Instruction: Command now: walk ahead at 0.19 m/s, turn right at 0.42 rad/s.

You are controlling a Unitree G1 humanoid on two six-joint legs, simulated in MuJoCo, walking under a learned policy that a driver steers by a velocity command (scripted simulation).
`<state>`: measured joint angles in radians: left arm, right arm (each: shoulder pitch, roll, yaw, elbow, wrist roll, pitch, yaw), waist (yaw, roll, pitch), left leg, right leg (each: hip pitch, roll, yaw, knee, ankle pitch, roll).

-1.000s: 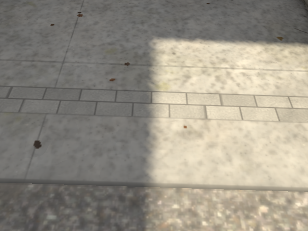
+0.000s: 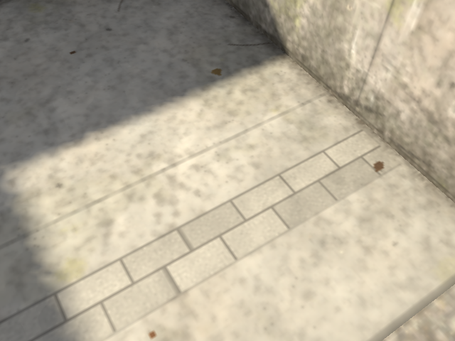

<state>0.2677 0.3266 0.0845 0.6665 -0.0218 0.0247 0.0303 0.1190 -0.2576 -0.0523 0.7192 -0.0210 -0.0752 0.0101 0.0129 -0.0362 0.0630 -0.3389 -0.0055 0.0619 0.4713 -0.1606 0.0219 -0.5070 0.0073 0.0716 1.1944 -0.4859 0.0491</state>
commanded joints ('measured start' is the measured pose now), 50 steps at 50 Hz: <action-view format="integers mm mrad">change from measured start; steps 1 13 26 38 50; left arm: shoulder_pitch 35 -89 -167 -210 -159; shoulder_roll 26 133 58 43 66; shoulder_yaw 10 22 28 27 30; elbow -81 -88 -26 -20 -1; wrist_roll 7 46 10 20 7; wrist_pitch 6 6 1 -20 -68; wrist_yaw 6 15 18 32 -15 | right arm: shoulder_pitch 9 116 139 84 8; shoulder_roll -148 -73 -172 -219 -231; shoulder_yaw -37 13 -57 -53 -68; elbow -20 58 18 -70 -124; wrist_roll -4 25 21 34 44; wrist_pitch -3 24 115 90 121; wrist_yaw -7 18 14 -46 -33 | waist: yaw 3 -46 -41 -38 -25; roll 162 -166 74 140 197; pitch -129 -230 -113 -158 -146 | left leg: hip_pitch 155 -66 165 310 204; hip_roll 273 26 57 200 144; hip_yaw -200 -48 -117 -412 -598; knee -173 89 -28 -117 -56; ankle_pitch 581 -258 149 301 259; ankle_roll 218 -23 47 197 184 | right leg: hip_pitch -49 501 156 -129 160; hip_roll -51 -306 -191 -2 44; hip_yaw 4 175 -139 29 32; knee -103 -772 -505 -206 -652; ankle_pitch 47 643 307 148 163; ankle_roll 16 -233 -74 46 14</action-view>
